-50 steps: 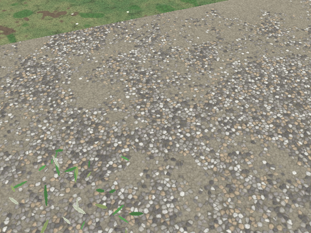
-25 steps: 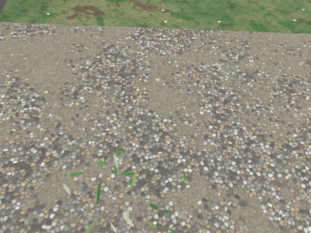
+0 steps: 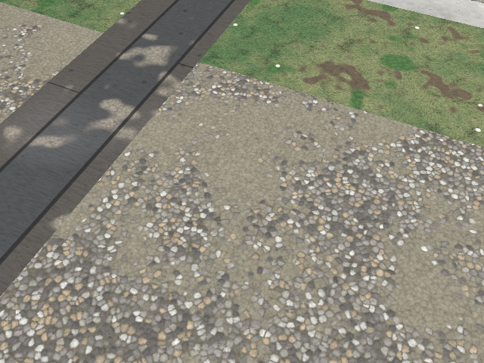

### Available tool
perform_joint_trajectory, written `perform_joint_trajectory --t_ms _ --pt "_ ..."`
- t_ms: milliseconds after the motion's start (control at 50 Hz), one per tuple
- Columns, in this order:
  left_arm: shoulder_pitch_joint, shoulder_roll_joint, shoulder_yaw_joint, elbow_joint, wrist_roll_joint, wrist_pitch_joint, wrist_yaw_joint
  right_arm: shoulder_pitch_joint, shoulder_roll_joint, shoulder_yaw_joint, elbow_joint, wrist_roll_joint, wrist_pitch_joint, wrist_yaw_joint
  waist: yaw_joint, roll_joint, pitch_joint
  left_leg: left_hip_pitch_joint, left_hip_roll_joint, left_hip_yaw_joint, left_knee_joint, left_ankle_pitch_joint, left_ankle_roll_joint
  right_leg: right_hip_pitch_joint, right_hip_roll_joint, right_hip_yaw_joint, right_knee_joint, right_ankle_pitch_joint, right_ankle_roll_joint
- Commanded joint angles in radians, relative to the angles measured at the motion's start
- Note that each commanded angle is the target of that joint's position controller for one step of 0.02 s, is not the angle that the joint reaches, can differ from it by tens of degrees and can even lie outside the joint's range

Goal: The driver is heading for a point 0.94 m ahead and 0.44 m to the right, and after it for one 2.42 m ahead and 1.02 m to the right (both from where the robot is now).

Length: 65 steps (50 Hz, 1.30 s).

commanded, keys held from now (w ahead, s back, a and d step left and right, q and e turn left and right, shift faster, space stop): w+e+shift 1.00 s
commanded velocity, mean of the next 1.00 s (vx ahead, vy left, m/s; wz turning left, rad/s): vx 1.00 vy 0.00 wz -0.76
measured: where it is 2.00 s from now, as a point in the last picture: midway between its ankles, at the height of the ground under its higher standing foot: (387, 192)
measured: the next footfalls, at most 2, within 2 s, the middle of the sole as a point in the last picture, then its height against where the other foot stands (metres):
left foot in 0.26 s outside the picture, level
right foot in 0.70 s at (330, 283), level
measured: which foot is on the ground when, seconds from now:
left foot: up 0.00-0.24, down 0.26-0.70, up 0.72-1.00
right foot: down 0.00-0.24, up 0.26-0.68, down 0.70-1.00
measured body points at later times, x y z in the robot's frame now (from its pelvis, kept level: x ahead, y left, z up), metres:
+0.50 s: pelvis +0.41 +0.02 +0.00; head +0.41 +0.01 +0.45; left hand +0.69 +0.20 -0.07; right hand +0.30 -0.26 -0.12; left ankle +0.37 +0.17 -0.73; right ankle +0.46 -0.14 -0.63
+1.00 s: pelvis +0.78 -0.21 +0.00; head +0.78 -0.24 +0.45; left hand +1.00 -0.04 -0.10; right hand +0.79 -0.55 -0.04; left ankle +1.09 -0.22 -0.66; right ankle +0.69 -0.19 -0.73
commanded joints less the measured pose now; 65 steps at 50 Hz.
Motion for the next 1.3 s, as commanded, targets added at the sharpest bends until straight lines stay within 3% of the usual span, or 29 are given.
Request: perform_joint_trajectory --t_ms 20,120,200,240,260,280,300,340,380,420,600,640,680,700,720,740,760,800,860,920,980,1040,1080,1120,1140,1160,1180,1220,1300 --pt "0.057 -0.009 -0.021 -0.025 -0.011 -0.01 -0.011 -0.059 0.01 0.017 -0.132 -0.011 -0.038 0.005 -0.053 -0.068 -0.012 -0.273 0.098 -0.046 -0.125 0.009 -0.011 0.197 -0.235 0.472 -0.269 -0.137 -0.233" --pt "0.038 0.112 0.006 -0.054 -0.037 -0.002 0.023 -0.216 -0.006 0.044 -0.199 -0.027 -0.064 0.027 -0.058 -0.064 0.065 0.026 0.071 0.032 -0.551 0.288 -0.1 -0.157 -0.193 0.327 -0.302 -0.068 -0.191" --pt "0.145 0.106 -0.002 -0.044 -0.052 0.016 0.025 -0.227 -0.098 -0.002 -0.211 0.0 -0.058 0.008 -0.061 -0.086 0.036 0.237 0.02 0.032 -0.706 0.311 -0.12 -0.098 -0.205 0.349 -0.204 -0.066 -0.129" --pt "0.139 0.086 -0.015 -0.046 -0.036 0.021 0.021 -0.033 -0.157 -0.042 -0.179 0.002 -0.06 -0.009 -0.182 -0.073 -0.082 0.486 0.041 0.03 -0.725 0.251 -0.081 -0.124 -0.135 0.282 0.137 0.15 -0.063" --pt "0.119 0.026 -0.039 -0.079 -0.004 0.017 0.018 0.21 -0.235 -0.069 -0.146 -0.007 -0.05 -0.024 -0.281 0.035 -0.261 0.762 0.237 -0.18 -0.741 0.029 -0.019 -0.28 -0.086 0.206 0.501 0.039 -0.024" --pt "0.269 -0.083 -0.071 -0.114 -0.07 0.004 0.022 0.278 -0.311 -0.081 -0.119 -0.032 -0.035 -0.009 -0.182 0.402 -0.422 0.931 0.477 -0.76 -0.959 -0.359 0.126 -0.515 -0.042 0.138 0.861 -0.343 -0.002" --pt "0.224 -0.014 -0.059 -0.098 -0.1 0.013 0.038 0.235 -0.223 -0.068 -0.118 -0.018 -0.034 -0.005 -0.188 0.299 -0.284 0.827 0.46 -0.854 -1.049 -0.525 0.114 -0.648 -0.103 0.138 1.019 -0.259 -0.005" --pt "0.07 0.011 -0.051 -0.115 -0.065 0.033 0.04 0.139 -0.117 -0.043 -0.093 -0.015 -0.025 -0.005 -0.153 0.086 -0.07 0.592 0.4 -0.509 -1.039 -0.18 0.076 -0.661 -0.186 0.087 1.042 -0.129 -0.01" --pt "0.019 -0.017 -0.042 -0.141 -0.048 0.059 0.023 0.052 -0.051 -0.032 -0.065 -0.042 -0.024 0.002 -0.077 0.083 0.017 0.387 0.323 -0.266 -1.064 0.052 0.051 -0.566 -0.24 0.104 0.966 -0.094 -0.015" --pt "-0.012 -0.044 -0.045 -0.163 -0.055 0.091 0.009 0.007 -0.021 -0.032 -0.043 -0.024 -0.028 0.007 -0.043 0.08 0.045 0.322 0.299 -0.095 -1.095 0.203 0.025 -0.551 -0.269 0.099 0.914 -0.092 -0.014" --pt "-0.282 0.023 -0.044 -0.268 -0.032 0.077 -0.059 0.056 -0.222 -0.066 0.007 -0.026 -0.029 -0.019 -0.064 -0.026 0.115 0.379 0.239 0.321 -1.125 0.752 -0.05 -0.339 -0.15 -0.142 0.356 0.266 -0.064" --pt "-0.226 0.093 -0.016 -0.271 -0.047 0.079 -0.06 0.082 -0.288 -0.079 0.002 -0.029 -0.004 -0.025 0.003 0.07 0.031 0.487 0.262 0.335 -0.937 1.3 -0.059 -0.214 -0.057 -0.216 0.359 0.138 -0.097" --pt "0.148 0.216 0.049 -0.183 -0.049 0.096 -0.049 0.027 -0.315 -0.086 -0.034 -0.022 0.013 -0.027 0.202 0.112 -0.157 0.341 0.269 0.31 -0.462 1.481 -0.049 0.265 0.002 -0.19 0.337 0.056 -0.169" --pt "0.294 0.258 0.071 -0.121 -0.057 0.11 -0.026 0.025 -0.239 -0.064 -0.04 -0.021 -0.002 -0.025 0.239 -0.021 -0.166 0.057 0.145 0.294 -0.05 0.744 -0.095 0.561 -0.054 -0.041 0.258 0.081 -0.214" --pt "0.163 0.331 0.063 -0.164 -0.031 0.102 -0.021 0.166 -0.052 -0.007 -0.109 -0.032 -0.045 -0.009 0.008 -0.396 -0.226 -0.344 -0.046 0.153 0.354 -0.198 -0.13 0.77 -0.249 0.518 0.127 -0.085 -0.383" --pt "0.177 0.265 0.05 -0.205 -0.015 0.082 -0.021 0.089 -0.141 -0.005 -0.162 -0.001 -0.094 0.0 0.075 -0.279 -0.422 -0.445 -0.025 -0.074 0.358 -0.127 -0.082 0.824 -0.354 0.869 -0.117 -0.48 -0.433" --pt "0.184 0.216 0.042 -0.195 -0.009 0.062 -0.02 -0.055 -0.188 -0.015 -0.194 0.03 -0.108 -0.003 0.089 -0.134 -0.258 -0.481 0.011 -0.07 0.271 -0.044 -0.057 0.683 -0.347 0.867 -0.215 -0.505 -0.36" --pt "0.056 0.168 0.023 -0.198 -0.007 0.034 -0.029 -0.059 -0.151 -0.009 -0.174 -0.003 -0.094 -0.019 -0.037 0.1 -0.071 -0.352 0.084 -0.069 0.085 0.045 -0.064 0.315 -0.278 0.683 -0.206 -0.3 -0.3" --pt "-0.03 0.111 0.005 -0.202 -0.013 0.032 -0.008 -0.003 -0.155 -0.023 -0.156 -0.021 -0.04 -0.016 -0.115 0.016 0.018 -0.224 0.125 -0.064 -0.094 0.068 -0.128 0.038 -0.171 0.483 -0.233 -0.147 -0.298" --pt "-0.001 0.104 0.0 -0.173 -0.028 0.035 0.026 -0.189 -0.093 -0.004 -0.226 -0.056 -0.038 -0.019 -0.06 0.001 0.091 -0.142 0.085 0.024 -0.376 0.283 -0.174 -0.136 -0.081 0.329 -0.231 0.05 -0.267" --pt "0.052 0.126 0.012 -0.137 -0.038 0.05 0.036 -0.307 -0.048 0.004 -0.27 -0.033 -0.045 -0.006 0.017 -0.058 0.056 0.043 0.007 0.066 -0.652 0.513 -0.185 -0.193 -0.04 0.297 -0.204 -0.007 -0.195" --pt "0.077 0.117 0.016 -0.112 -0.055 0.05 0.044 -0.338 -0.115 -0.029 -0.295 0.012 -0.052 -0.001 0.027 -0.123 0.037 0.063 0.004 -0.018 -0.792 0.5 -0.189 -0.027 -0.082 0.409 -0.133 -0.109 -0.166" --pt "0.109 0.105 0.019 -0.078 -0.038 0.067 0.055 -0.302 -0.148 -0.043 -0.277 0.0 -0.061 0.005 0.023 -0.149 0.034 0.002 0.018 0.021 -0.843 0.491 -0.157 0.183 -0.129 0.397 -0.02 0.144 -0.141" --pt "0.079 0.105 0.013 -0.083 -0.007 0.082 0.05 -0.052 -0.188 -0.07 -0.219 -0.032 -0.069 0.008 -0.104 -0.176 -0.129 0.231 0.011 0.083 -0.838 0.552 -0.084 0.278 -0.107 0.325 0.288 0.604 -0.07" --pt "0.056 0.037 -0.012 -0.12 0.022 0.083 0.044 0.144 -0.218 -0.063 -0.184 -0.048 -0.064 0.007 -0.168 -0.088 -0.31 0.56 0.152 -0.065 -0.695 0.78 -0.028 0.097 -0.067 0.288 0.616 0.388 -0.034" --pt "0.362 -0.058 -0.037 -0.069 -0.031 0.071 0.028 0.221 -0.284 -0.079 -0.095 -0.061 -0.058 0.034 -0.037 0.473 -0.485 0.903 0.433 -0.644 -0.808 0.773 0.245 -0.254 0.131 0.208 1.043 -0.455 0.056" --pt "0.36 0.042 -0.037 -0.028 -0.04 0.078 0.03 0.226 -0.199 -0.068 -0.109 -0.033 -0.051 0.045 -0.084 0.323 -0.49 0.888 0.4 -0.781 -0.887 0.384 0.22 -0.345 0.054 0.249 1.117 -0.426 0.053" --pt "-0.041 0.112 -0.03 -0.142 0.007 0.07 0.033 0.009 -0.134 -0.04 -0.158 -0.01 -0.026 0.037 -0.096 0.013 -0.187 0.54 0.268 -0.47 -0.929 0.567 0.129 -0.352 -0.049 0.12 0.988 -0.301 0.053" --pt "-0.127 0.048 -0.044 -0.199 0.031 0.05 0.042 0.018 -0.157 -0.043 -0.119 -0.017 -0.015 0.018 -0.033 0.031 -0.118 0.342 0.159 -0.293 -0.929 1.017 0.123 -0.277 -0.082 0.086 0.642 -0.28 0.082"
Velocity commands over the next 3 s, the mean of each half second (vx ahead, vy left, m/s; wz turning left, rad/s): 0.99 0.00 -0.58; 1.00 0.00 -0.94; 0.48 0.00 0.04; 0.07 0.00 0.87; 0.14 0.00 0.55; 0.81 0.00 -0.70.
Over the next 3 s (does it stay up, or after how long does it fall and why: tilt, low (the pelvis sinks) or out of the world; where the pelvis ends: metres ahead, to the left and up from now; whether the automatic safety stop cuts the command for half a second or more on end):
stays up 1.44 -0.50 -0.01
